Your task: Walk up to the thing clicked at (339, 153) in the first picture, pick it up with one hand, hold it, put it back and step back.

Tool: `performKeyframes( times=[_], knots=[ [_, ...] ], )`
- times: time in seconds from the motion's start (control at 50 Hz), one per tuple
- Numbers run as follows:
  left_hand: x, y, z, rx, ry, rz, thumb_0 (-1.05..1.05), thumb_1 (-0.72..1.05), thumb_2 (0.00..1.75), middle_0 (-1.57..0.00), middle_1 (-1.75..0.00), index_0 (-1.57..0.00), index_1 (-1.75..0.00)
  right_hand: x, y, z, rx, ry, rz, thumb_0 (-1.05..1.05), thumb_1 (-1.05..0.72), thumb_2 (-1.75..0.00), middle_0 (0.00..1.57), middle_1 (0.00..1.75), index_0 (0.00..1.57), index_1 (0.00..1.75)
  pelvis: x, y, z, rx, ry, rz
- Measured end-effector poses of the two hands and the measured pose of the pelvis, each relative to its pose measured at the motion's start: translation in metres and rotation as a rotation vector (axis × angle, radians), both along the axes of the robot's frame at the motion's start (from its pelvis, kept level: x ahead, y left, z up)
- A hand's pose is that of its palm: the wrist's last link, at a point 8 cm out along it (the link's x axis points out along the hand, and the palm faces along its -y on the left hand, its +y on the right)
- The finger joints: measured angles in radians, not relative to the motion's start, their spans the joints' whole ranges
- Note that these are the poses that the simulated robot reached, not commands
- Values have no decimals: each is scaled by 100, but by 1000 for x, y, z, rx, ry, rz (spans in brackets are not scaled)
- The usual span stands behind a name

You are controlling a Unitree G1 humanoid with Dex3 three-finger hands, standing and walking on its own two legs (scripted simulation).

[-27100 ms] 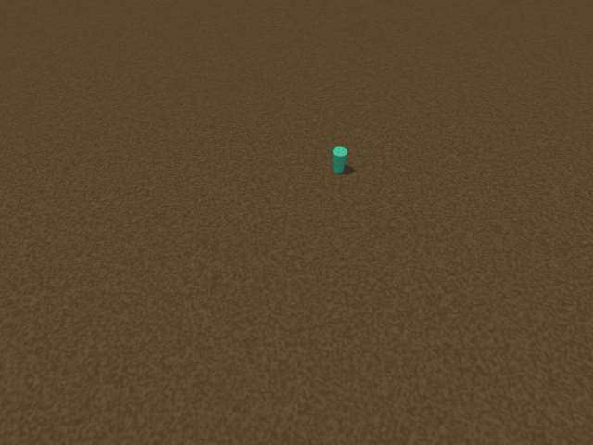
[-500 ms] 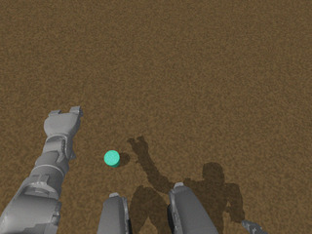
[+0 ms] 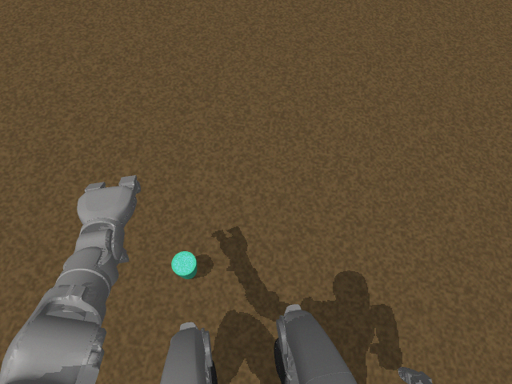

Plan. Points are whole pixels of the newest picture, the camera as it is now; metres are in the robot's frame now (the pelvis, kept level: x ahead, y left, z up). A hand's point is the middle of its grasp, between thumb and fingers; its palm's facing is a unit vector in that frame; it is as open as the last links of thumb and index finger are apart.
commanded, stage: go down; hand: left
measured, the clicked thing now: (186, 267) +0.43 +0.15 -0.59
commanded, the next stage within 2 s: none
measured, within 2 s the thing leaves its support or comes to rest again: neither
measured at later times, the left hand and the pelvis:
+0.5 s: hand (123, 227) +0.41 +0.20 -0.11, palm faces -0.42 +0.00 -0.91, open 13.8 cm; pelvis +0.00 +0.00 +0.00, yaw +0 degrees
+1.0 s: hand (119, 224) +0.41 +0.20 -0.10, palm faces -0.41 +0.01 -0.91, open 14.0 cm; pelvis +0.00 +0.00 +0.00, yaw +0 degrees
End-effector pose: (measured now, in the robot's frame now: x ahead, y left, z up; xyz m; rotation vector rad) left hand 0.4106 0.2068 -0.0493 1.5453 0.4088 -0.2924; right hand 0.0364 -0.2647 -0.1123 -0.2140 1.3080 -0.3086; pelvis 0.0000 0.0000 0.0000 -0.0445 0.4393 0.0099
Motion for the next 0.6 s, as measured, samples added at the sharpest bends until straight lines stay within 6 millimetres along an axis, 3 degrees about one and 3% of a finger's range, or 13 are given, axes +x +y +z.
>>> performKeyframes(
  times=[0.6],
  knots=[
    [1,-6,3,6,-16,0,0,-47,93,-31,-69,-22,-77,5,-2,1,6,1,9,1,-92,-91,20,30,20,30,3,-2,4,6,-3,-1]
  ],
)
